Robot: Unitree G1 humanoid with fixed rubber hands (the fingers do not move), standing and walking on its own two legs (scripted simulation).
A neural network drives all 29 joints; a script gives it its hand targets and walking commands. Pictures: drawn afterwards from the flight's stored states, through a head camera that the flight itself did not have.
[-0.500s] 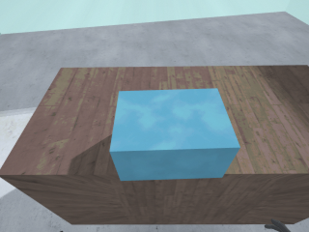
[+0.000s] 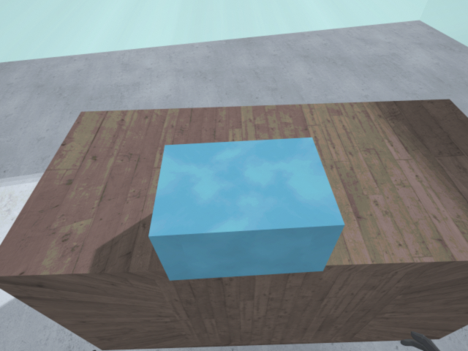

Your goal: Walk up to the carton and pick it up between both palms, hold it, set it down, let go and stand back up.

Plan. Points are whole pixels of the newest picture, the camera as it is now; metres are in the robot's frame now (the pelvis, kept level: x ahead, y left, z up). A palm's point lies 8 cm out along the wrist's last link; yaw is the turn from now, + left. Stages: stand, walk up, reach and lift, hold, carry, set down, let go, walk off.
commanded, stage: walk up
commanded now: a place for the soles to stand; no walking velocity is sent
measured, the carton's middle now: (242, 207) +0.39 +0.00 +0.01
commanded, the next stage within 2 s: reach and lift in 0.46 s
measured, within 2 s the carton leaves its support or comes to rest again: neither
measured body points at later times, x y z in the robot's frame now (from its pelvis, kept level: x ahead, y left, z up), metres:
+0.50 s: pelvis +0.00 +0.00 +0.00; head +0.00 -0.01 +0.45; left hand +0.11 +0.29 -0.09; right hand +0.10 -0.32 -0.10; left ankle +0.02 +0.14 -0.70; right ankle +0.03 -0.14 -0.71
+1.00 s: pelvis -0.01 -0.02 +0.02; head -0.03 -0.02 +0.47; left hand +0.17 +0.28 -0.03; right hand +0.12 -0.31 -0.04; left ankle +0.02 +0.14 -0.70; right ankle +0.03 -0.14 -0.71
